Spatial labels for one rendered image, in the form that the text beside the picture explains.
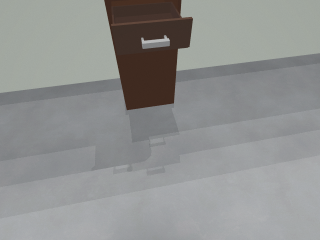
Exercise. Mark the handle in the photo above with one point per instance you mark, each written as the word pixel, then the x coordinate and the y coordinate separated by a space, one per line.
pixel 156 43

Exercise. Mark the cabinet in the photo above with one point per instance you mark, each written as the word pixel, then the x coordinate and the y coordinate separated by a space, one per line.
pixel 148 79

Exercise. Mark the drawer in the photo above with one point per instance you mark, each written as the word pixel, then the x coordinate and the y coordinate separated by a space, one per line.
pixel 150 21

